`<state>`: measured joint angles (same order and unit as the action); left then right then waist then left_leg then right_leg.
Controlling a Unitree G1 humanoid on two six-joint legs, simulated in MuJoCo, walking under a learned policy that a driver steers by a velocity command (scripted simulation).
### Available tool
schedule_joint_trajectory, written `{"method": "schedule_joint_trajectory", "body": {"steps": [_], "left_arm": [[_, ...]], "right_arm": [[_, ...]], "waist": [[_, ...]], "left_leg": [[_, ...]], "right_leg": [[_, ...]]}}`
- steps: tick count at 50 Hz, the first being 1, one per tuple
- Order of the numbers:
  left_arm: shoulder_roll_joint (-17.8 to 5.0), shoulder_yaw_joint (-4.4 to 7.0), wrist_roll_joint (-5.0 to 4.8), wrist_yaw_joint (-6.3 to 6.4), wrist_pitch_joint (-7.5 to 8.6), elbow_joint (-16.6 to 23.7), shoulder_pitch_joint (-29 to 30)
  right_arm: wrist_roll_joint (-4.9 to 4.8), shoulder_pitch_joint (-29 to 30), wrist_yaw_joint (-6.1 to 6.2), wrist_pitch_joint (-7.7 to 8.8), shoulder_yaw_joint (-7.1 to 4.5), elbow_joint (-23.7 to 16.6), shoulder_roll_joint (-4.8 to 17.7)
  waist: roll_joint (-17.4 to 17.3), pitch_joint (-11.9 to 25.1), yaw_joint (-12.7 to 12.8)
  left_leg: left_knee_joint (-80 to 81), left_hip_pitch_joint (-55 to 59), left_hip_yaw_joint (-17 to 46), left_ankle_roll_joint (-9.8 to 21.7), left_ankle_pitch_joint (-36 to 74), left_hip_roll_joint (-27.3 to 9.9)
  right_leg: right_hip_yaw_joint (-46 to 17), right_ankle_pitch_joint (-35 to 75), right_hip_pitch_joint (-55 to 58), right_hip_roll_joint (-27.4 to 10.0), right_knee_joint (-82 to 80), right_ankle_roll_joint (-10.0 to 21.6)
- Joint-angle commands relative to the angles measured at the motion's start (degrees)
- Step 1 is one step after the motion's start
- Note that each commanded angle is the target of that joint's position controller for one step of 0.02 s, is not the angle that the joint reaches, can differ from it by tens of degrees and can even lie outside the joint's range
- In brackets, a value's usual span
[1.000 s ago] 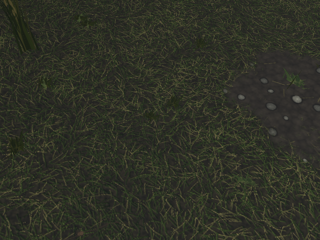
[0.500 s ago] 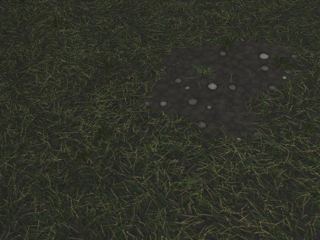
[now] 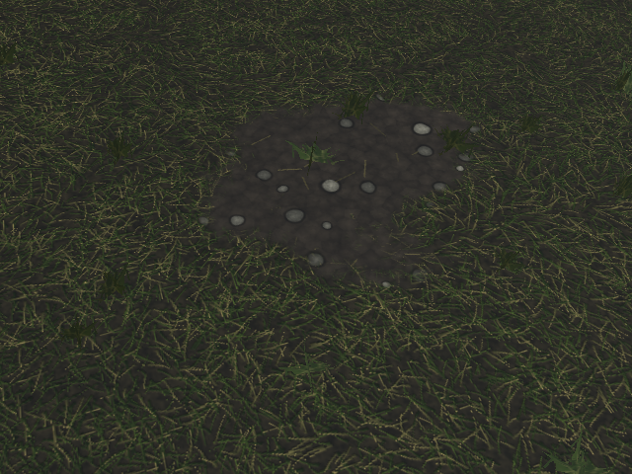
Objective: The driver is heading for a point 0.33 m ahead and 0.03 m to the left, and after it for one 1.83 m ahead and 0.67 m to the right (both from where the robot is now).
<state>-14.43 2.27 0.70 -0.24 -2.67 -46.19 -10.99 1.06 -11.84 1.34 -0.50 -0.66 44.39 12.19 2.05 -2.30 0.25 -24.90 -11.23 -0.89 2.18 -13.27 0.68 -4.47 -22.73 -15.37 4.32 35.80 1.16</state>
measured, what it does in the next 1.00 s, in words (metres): walks ahead: right foot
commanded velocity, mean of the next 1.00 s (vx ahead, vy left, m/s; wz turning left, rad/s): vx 0.30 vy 0.00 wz -0.13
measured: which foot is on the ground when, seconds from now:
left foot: down 0.00-0.92, up 0.94-1.00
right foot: down 0.00-0.46, up 0.48-0.88, down 0.90-1.00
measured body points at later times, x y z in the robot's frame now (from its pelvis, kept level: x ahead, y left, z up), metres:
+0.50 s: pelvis +0.03 +0.01 -0.01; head +0.03 +0.02 +0.44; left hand +0.05 +0.28 -0.15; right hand +0.10 -0.26 -0.13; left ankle +0.01 +0.09 -0.74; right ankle -0.02 -0.12 -0.74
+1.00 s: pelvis +0.28 -0.05 -0.02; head +0.31 -0.05 +0.43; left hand +0.44 +0.19 -0.14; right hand +0.25 -0.29 -0.17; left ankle +0.13 +0.09 -0.64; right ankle +0.34 -0.10 -0.74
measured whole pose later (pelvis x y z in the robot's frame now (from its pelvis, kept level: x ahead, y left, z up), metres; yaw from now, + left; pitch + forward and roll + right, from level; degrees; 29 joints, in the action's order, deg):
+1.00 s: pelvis +0.28 -0.05 -0.02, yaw -8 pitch +0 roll +0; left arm -14.7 3.1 1.0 -1.5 2.3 -50.9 -7.2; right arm 1.0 -19.1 -0.2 4.7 -1.5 55.4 12.7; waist -0.8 -4.6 -1.5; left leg -68.0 -14.0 -1.1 2.6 -20.7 -1.5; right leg 4.3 -10.4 -22.1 6.3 32.3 7.7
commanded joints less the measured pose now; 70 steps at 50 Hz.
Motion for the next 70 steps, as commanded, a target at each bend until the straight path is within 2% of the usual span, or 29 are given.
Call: {"method": "schedule_joint_trajectory", "body": {"steps": [1, 3, 5, 6, 8, 11, 14, 18, 20, 23, 24, 25, 26, 27, 29, 32, 36, 40, 42, 44, 45, 46, 47, 49, 51, 54, 57, 67, 70], "left_arm": [[-3.9, 0.74, -0.09, 0.21, 0.68, 1.1, -1.7], [-3.5, 0.24, -0.22, 0.7, 0.96, -0.1, -1.9], [-6.4, 0.45, 0.7, 1.17, 1.56, -0.4, -1.0], [-8.0, 0.98, -0.05, 1.24, 1.58, -1.8, 0.1], [-5.1, 0.24, -0.21, 1.12, 2.0, -2.9, -0.1], [-5.8, 0.24, 0.14, 1.63, 2.16, -5.5, -1.8], [-7.1, 0.74, 0.6, 1.24, 1.89, -5.7, -2.8], [-10.6, 2.24, 0.44, 1.11, 2.97, -7.3, -7.1], [-9.9, 2.35, 0.35, 0.74, 3.43, -6.8, -5.2], [-7.5, 2.05, -0.16, 0.42, 4.04, -5.0, 1.5], [-3.5, 0.91, -0.43, 0.18, 4.67, -2.9, 4.6], [-4.1, 0.96, 0.5, 0.02, 5.32, -0.9, 6.5], [-7.1, 1.68, 1.44, -0.08, 5.54, -1.4, 6.3], [-6.0, 1.51, 1.04, -0.73, 5.89, -2.7, 3.7], [-5.0, 1.29, 1.18, -1.78, 6.14, -3.7, 2.2], [-3.7, 0.76, 1.8, -2.48, 5.51, -2.8, 5.1], [-1.6, -0.55, 1.17, -2.95, 5.15, 0.6, 13.4], [-2.2, -0.82, 0.86, -2.98, 4.84, 2.4, 16.2], [-3.3, -0.2, 1.09, -2.49, 4.97, 1.5, 12.2], [-5.5, 1.19, 1.25, -1.97, 5.48, -2.7, -1.2], [-8.0, 2.42, 1.92, -1.43, 5.68, -5.2, -9.1], [-14.0, 4.18, 2.61, -0.62, 5.53, -5.1, -14.7], [-14.7, 4.41, 0.71, -1.02, 4.84, -5.1, -13.1], [-10.3, 3.67, -0.49, -0.82, 4.86, -4.4, -4.9], [-7.3, 2.83, -0.4, -0.37, 5.47, -4.5, -2.2], [-7.3, 2.71, -0.8, -0.25, 6.74, -4.8, -4.0], [-8.5, 3.0, -0.88, -0.09, 6.77, -5.2, -7.8], [-8.6, 2.92, 0.13, 1.15, 5.9, -6.1, -19.4], [-10.1, 3.31, 0.33, 1.85, 5.93, -5.0, -16.5]], "right_arm": [[-0.28, 1.6, 0.12, 0.89, -1.9, -2.3, 8.9], [-0.55, 1.0, 0.05, 0.58, -2.23, -1.3, 9.4], [-0.36, 0.2, -0.27, 0.65, -2.16, -1.3, 8.5], [-0.8, -1.3, -0.55, 0.61, -2.06, -0.9, 7.4], [-0.47, 1.1, -0.29, 0.24, -2.14, 0.6, 7.7], [-0.04, 0.4, -0.7, -0.03, -2.42, 2.2, 8.1], [0.13, 0.9, -1.28, -0.35, -2.66, 2.3, 8.5], [0.62, 4.0, -1.88, 1.54, -2.15, 1.2, 5.8], [0.48, 2.6, -2.14, 2.47, -2.42, 1.4, 6.7], [0.05, -11.1, -1.82, 3.68, -2.89, 6.5, 7.0], [0.45, -18.0, -1.12, 4.15, -4.19, 8.3, 12.2], [0.28, -22.8, -1.38, 4.09, -5.41, 10.2, 16.1], [0.58, -19.3, -1.46, 4.02, -4.57, 9.7, 12.8], [0.53, -15.0, -1.56, 4.32, -3.98, 8.3, 10.7], [0.44, -11.7, -1.52, 5.11, -3.37, 7.7, 9.1], [-0.08, -15.1, -1.5, 5.83, -2.68, 10.1, 7.3], [0.16, -16.7, -1.26, 5.99, -2.24, 11.9, 7.2], [0.2, -16.7, -0.94, 6.27, -2.19, 13.0, 8.2], [0.03, -15.2, -0.6, 6.23, -2.31, 13.2, 9.2], [0.19, -14.0, -0.3, 5.32, -2.6, 13.0, 10.5], [0.25, -14.1, -0.24, 5.12, -2.47, 12.4, 10.6], [-0.66, -15.9, -0.88, 5.27, -1.52, 9.4, 6.0], [-0.57, -15.2, -1.32, 5.7, -2.18, 8.2, 7.3], [-0.2, -6.4, -1.67, 6.84, -2.45, 5.3, 9.1], [0.96, -6.1, -1.58, 6.1, -2.37, 5.0, 7.9], [2.0, -6.0, -2.08, 3.48, -2.16, 4.2, 6.2], [1.93, 2.0, -2.26, 2.63, -2.26, 0.8, 6.5], [0.89, 20.3, -3.13, 3.25, -1.13, -7.4, 6.6], [0.45, 16.7, -2.78, 4.01, -1.32, -7.7, 8.3]], "waist": [[-10.9, 3.8, 0.5], [-9.4, 5.0, 0.7], [-6.6, 5.6, -0.7], [-0.5, 3.2, -2.8], [-0.7, 1.1, -0.6], [0.2, 1.6, -0.8], [0.1, -4.7, -0.1], [7.7, -5.0, 2.2], [6.2, -4.3, 0.9], [2.1, -4.0, -6.3], [-9.5, -2.9, -9.0], [-16.3, -4.2, -9.7], [-7.8, -6.7, -6.5], [-5.2, -6.5, -3.6], [-5.9, -4.5, -1.5], [-7.0, -3.4, -1.9], [-7.6, -4.5, -3.2], [-8.3, -5.5, -2.8], [-8.1, -3.0, -0.3], [-7.6, 4.7, 5.4], [-6.0, 8.7, 8.3], [5.2, 15.5, 7.8], [8.4, 19.7, 5.8], [0.0, 5.0, 3.0], [-2.9, 0.5, -1.2], [-1.8, 1.3, -2.7], [-1.0, -1.3, -0.6], [1.4, -1.2, 6.1], [2.8, -0.3, 3.0]], "left_leg": [[4.4, 5.9, 9.6, 6.7, 27.7, -11.3], [2.6, 5.9, 8.9, 4.8, 26.7, -10.3], [2.9, 1.5, 9.0, 1.7, 15.4, -8.5], [5.5, 1.2, 6.5, 0.9, 9.0, -5.4], [5.0, 3.1, 5.8, 0.3, 5.0, -5.0], [4.3, 3.3, 5.2, 1.2, -7.4, -3.8], [2.7, -4.5, 6.3, 3.2, -24.8, -2.7], [-9.5, -12.9, -1.1, 1.6, -8.9, 1.2], [-9.9, -9.6, -0.5, 2.5, -9.3, -0.1], [2.9, 14.4, 2.1, 4.3, -7.9, -0.3], [12.2, 22.1, 19.9, 7.3, -21.5, -10.7], [19.8, 23.4, 37.5, 11.8, -28.6, -21.6], [18.8, 19.1, 36.5, 12.8, -26.4, -22.2], [18.5, 16.6, 31.5, 11.8, -22.1, -19.5], [19.5, 15.6, 22.6, 9.6, -11.1, -15.3], [18.4, 16.1, 13.8, 9.0, 8.8, -12.3], [18.1, 13.1, 4.6, 7.9, 21.5, -10.8], [18.3, 11.6, -0.1, 6.8, 28.2, -13.0], [11.1, 14.4, -3.0, 5.6, 45.8, -13.8], [-7.8, 14.1, -6.0, 4.0, 55.4, -13.0], [-21.2, 5.6, -7.3, 3.0, 45.7, -11.8], [-44.0, -11.9, -8.8, 0.7, 15.4, -5.7], [-56.5, -23.4, -0.2, 0.2, -15.3, 2.6], [-52.7, -28.0, 3.7, 1.2, -4.7, -4.2], [-45.0, -21.7, 4.0, 0.1, -3.2, -6.9], [-39.2, -18.8, 2.8, -2.4, -3.3, -7.4], [-31.6, -24.2, 1.4, -4.6, 3.6, -7.6], [-12.8, -30.2, 0.8, -4.1, 11.5, -2.3], [-5.8, -19.6, 1.6, -1.9, 8.5, -0.4]], "right_leg": [[1.9, 1.6, 1.3, -1.3, -5.3, -1.2], [1.9, 12.6, 6.8, -2.3, -15.3, -1.2], [-3.8, 21.8, 12.0, -7.5, -15.7, -0.8], [-4.1, 22.5, 8.5, -7.8, -13.4, 0.4], [-4.7, 17.2, 4.6, -7.7, -15.7, 0.6], [-4.5, 2.4, 3.7, -6.1, -16.9, 2.0], [-7.4, -18.3, -1.9, -6.2, -17.6, 5.2], [-22.8, -21.0, 6.8, -16.8, -27.1, 11.2], [-22.4, -17.9, 4.6, -17.7, -27.7, 11.8], [-11.3, -12.5, -12.0, -9.9, -17.6, 7.4], [-2.4, -8.2, -21.9, -3.2, -2.7, 4.2], [4.1, -7.1, -29.5, -0.3, 10.1, 3.5], [1.0, -4.3, -30.2, -3.8, 17.4, 4.0], [0.6, 0.1, -28.5, -5.5, 19.8, 4.2], [2.3, 5.6, -26.4, -7.6, 20.8, 3.4], [5.7, 10.1, -26.8, -7.7, 20.0, 1.3], [8.4, 15.1, -24.3, -6.7, 10.0, 0.5], [10.5, 18.1, -15.3, -4.8, 0.3, 3.8], [11.8, 16.2, -9.4, -2.2, -1.2, 6.4], [12.9, 14.2, 4.4, 1.5, -4.5, 9.1], [8.4, 11.5, 16.3, -0.9, -5.8, 10.9], [-17.0, 1.6, 30.8, -17.3, -8.8, 17.1], [-42.2, 1.3, 34.0, -24.9, -19.9, 22.1], [-26.6, 5.1, 19.3, -20.6, -22.3, 18.6], [-18.2, 17.4, 7.7, -15.2, -23.9, 15.6], [-13.0, 24.1, 3.4, -12.1, -25.0, 15.5], [-12.6, 21.7, 3.1, -10.4, -27.1, 14.4], [-16.3, 39.3, 19.0, -10.5, -19.8, 11.4], [-17.5, 45.5, 18.0, -11.1, -15.9, 9.3]]}}
Velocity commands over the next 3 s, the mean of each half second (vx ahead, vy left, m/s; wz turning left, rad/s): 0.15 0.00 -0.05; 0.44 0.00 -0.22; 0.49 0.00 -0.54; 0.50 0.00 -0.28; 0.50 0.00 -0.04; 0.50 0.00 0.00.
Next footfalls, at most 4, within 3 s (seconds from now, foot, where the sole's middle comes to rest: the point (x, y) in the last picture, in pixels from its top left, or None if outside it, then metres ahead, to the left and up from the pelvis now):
0.90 right None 0.38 -0.10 -0.78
1.46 left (334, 362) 0.75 -0.05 -0.78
1.96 right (458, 329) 0.86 -0.36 -0.78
2.50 left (443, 221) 1.21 -0.37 -0.78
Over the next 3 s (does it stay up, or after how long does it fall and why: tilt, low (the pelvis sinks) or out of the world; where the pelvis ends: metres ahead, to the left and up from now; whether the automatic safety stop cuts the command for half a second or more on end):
stays up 1.25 -0.50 -0.01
